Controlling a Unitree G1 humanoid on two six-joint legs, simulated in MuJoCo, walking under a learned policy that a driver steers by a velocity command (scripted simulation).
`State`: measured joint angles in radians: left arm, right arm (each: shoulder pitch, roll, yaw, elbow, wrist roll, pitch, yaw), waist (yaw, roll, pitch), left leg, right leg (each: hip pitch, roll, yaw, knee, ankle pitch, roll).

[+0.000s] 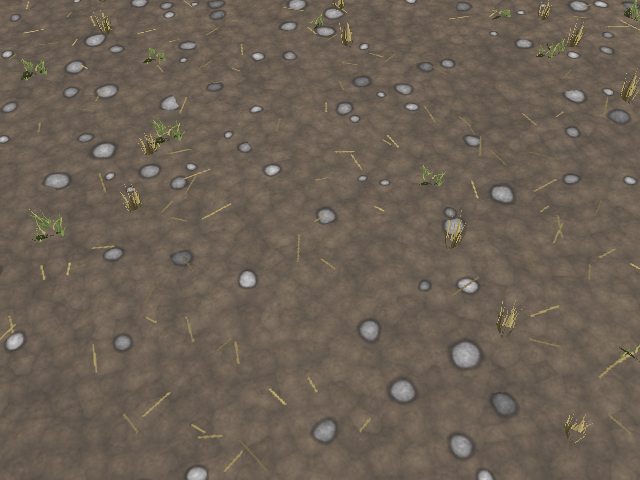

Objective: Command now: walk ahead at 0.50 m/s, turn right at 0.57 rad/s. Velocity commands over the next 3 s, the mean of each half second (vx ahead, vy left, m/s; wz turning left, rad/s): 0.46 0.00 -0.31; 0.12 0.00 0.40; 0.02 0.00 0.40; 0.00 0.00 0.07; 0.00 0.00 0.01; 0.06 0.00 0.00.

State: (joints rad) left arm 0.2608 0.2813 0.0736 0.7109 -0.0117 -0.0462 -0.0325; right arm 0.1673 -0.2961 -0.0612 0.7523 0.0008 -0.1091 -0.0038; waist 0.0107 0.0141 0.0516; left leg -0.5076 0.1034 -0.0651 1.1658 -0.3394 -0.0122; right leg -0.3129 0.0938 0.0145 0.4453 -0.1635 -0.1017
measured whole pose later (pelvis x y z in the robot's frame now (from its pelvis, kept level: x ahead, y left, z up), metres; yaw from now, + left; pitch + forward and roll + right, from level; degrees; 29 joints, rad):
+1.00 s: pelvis +0.37 +0.03 +0.00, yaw +9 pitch +2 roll +0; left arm 0.12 0.25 0.06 0.68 0.02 -0.01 0.03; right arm 0.19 -0.34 -0.09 0.71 0.02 0.06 -0.03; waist 0.00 0.04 0.05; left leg -0.52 0.00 -0.05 1.08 -0.45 -0.10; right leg -0.31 -0.02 -0.04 0.43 -0.15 -0.02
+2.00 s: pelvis +0.37 +0.07 +0.00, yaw +21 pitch -2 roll +0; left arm 0.18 0.23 0.03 0.90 0.01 -0.02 0.02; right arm 0.19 -0.24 -0.04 0.85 -0.01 0.01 -0.02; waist 0.00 0.00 0.04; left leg -0.22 -0.04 -0.05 0.51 -0.26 0.02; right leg -0.19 -0.01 0.01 0.51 -0.29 0.02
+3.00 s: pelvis +0.39 +0.07 -0.01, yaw +20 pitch +0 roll +0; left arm 0.33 0.21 0.02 1.08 -0.02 -0.04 0.04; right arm 0.26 -0.21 -0.03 1.09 0.02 -0.03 -0.03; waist 0.01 0.00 -0.01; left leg -0.26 -0.02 -0.03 0.61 -0.43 0.05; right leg -0.20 0.01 0.02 0.55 -0.39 -0.04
